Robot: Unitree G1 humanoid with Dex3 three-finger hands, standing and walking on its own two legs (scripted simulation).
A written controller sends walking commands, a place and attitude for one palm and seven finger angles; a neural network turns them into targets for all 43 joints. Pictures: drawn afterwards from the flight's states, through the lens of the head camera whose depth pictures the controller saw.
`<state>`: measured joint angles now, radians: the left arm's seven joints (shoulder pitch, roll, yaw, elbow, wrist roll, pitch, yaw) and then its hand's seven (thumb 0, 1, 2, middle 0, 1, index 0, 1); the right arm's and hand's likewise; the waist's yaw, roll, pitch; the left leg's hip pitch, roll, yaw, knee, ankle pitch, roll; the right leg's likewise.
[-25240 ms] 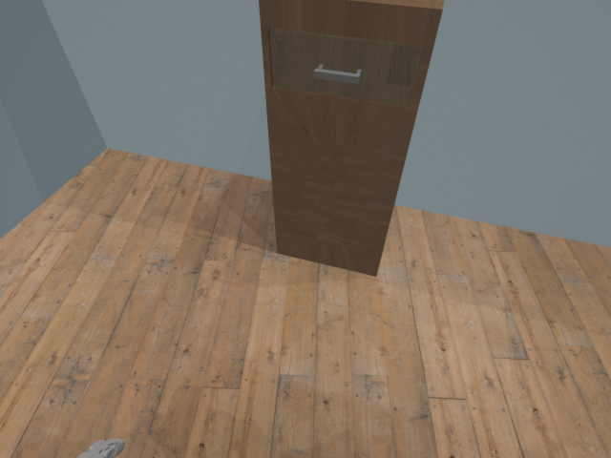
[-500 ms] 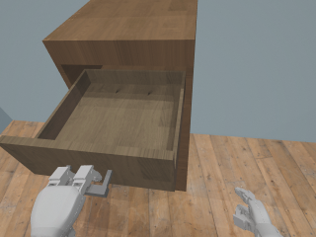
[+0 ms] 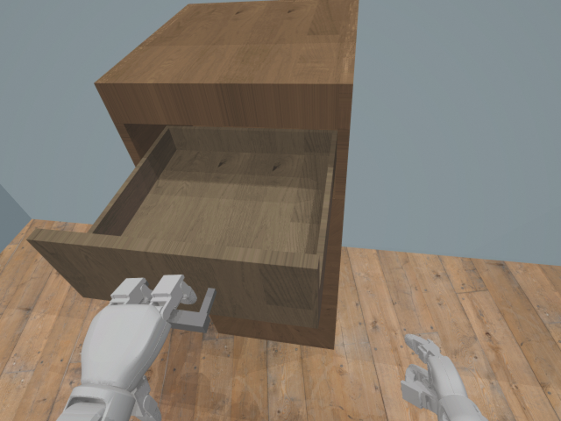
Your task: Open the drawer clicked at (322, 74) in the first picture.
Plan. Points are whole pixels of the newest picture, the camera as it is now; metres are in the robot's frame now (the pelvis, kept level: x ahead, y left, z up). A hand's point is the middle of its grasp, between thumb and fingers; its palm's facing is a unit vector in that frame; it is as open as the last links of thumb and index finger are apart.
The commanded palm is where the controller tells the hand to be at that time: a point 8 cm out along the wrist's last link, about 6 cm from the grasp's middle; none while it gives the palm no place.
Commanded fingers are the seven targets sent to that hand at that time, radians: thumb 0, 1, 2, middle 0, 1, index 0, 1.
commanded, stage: lift the hand off the handle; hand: left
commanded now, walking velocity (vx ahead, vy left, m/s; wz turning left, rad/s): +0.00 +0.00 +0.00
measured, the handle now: (169, 304) +0.24 +0.19 +0.08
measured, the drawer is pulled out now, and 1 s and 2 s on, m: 0.28 0.28 0.28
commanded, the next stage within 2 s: draw the hand back to the body in 1.08 s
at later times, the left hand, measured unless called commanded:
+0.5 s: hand (118, 305) +0.19 +0.21 +0.15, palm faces +0.18 -0.16 -0.97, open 13.6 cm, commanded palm +0.14 +0.20 +0.21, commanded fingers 0.00 -0.50 0.30 -0.30 -1.20 -0.30 -1.20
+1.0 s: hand (96, 262) +0.20 +0.20 +0.23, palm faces +0.30 -0.14 -0.94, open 13.8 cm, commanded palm +0.14 +0.20 +0.28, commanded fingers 0.00 -0.50 0.30 -0.30 -1.20 -0.30 -1.20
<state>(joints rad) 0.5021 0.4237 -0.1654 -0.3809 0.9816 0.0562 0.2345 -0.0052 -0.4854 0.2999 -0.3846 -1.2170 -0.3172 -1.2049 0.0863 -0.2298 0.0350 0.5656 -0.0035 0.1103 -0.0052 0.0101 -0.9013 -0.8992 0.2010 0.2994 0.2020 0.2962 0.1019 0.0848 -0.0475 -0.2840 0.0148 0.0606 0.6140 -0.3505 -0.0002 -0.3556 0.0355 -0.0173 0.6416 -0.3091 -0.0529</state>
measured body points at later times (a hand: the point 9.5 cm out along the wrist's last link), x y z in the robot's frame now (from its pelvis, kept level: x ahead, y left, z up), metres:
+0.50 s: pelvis +0.01 +0.02 +0.01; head -0.01 -0.03 +0.46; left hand +0.18 +0.21 +0.20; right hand +0.26 -0.16 -0.07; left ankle -0.02 +0.12 -0.73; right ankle +0.02 -0.08 -0.73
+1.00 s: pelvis -0.01 +0.01 +0.01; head -0.04 -0.05 +0.46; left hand +0.18 +0.20 +0.28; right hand +0.25 -0.18 -0.06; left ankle -0.02 +0.12 -0.73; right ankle +0.02 -0.08 -0.73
